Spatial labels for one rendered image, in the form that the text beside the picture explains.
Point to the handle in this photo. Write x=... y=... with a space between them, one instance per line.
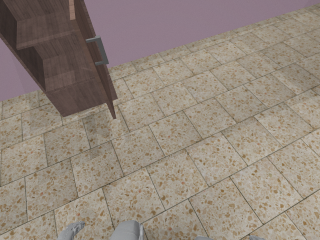
x=101 y=48

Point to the left robot hand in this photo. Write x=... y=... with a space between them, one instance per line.
x=71 y=230

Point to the cupboard door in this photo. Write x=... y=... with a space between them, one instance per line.
x=83 y=32

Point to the left robot thigh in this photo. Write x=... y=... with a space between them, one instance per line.
x=128 y=230

